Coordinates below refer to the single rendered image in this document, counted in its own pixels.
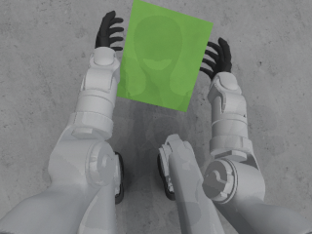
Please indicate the left robot upper arm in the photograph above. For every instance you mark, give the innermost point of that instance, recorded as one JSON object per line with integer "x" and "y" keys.
{"x": 78, "y": 169}

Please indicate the carton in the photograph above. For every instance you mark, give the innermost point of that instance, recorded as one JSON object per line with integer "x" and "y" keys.
{"x": 162, "y": 56}

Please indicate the robot right forearm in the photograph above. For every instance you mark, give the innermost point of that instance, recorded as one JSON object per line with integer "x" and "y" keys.
{"x": 229, "y": 121}

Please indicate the robot right hand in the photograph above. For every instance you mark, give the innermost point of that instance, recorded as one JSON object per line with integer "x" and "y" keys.
{"x": 222, "y": 58}

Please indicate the robot left hand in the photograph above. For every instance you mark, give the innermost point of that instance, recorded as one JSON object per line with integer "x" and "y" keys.
{"x": 103, "y": 36}

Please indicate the right robot shin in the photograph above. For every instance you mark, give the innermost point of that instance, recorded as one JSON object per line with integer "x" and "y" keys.
{"x": 187, "y": 146}

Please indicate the robot right thigh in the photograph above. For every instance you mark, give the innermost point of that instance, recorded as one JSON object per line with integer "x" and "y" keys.
{"x": 196, "y": 212}

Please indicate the right robot upper arm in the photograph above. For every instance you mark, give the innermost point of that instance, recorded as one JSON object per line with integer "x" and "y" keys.
{"x": 237, "y": 191}

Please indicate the robot left forearm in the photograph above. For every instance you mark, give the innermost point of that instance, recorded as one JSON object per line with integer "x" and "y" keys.
{"x": 92, "y": 117}

